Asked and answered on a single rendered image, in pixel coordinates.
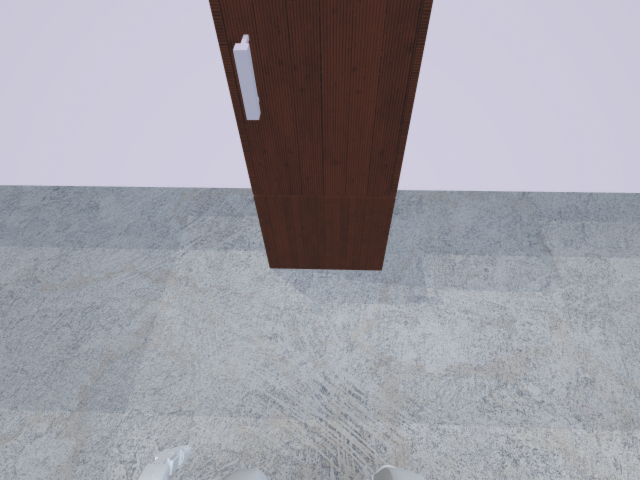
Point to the cupboard door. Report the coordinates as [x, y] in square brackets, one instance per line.
[332, 78]

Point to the handle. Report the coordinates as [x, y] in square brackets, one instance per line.
[244, 66]

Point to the left robot hand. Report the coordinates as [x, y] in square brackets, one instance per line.
[166, 463]

